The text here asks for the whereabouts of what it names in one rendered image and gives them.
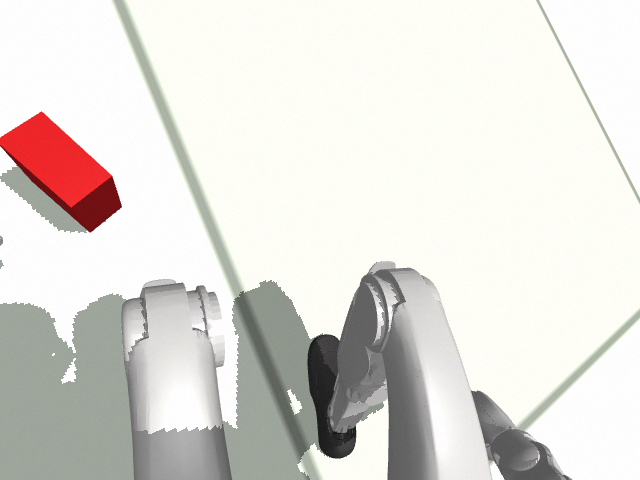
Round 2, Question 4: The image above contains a carton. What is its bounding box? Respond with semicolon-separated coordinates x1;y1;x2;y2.
0;111;122;233

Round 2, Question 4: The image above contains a right robot foot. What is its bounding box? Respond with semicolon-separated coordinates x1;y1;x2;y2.
308;335;356;459

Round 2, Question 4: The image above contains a right robot arm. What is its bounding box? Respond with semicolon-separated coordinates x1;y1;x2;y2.
490;429;572;480

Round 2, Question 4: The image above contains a right robot hand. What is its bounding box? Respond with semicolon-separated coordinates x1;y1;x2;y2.
471;390;517;461

